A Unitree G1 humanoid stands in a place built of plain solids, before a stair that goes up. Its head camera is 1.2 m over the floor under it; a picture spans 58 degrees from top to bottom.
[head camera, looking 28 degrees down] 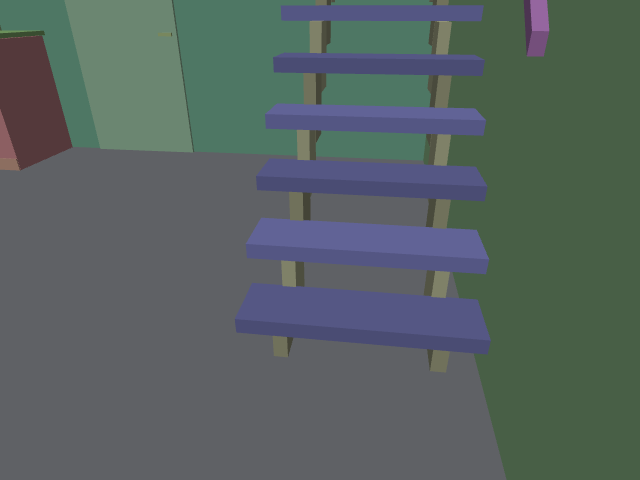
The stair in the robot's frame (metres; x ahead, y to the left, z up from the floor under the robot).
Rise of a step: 0.20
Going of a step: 0.20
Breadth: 0.91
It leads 7 degrees to the right of straight ahead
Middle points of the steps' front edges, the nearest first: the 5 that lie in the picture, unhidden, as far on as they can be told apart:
1.21 -0.14 0.20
1.41 -0.16 0.40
1.62 -0.19 0.61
1.82 -0.21 0.81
2.02 -0.24 1.01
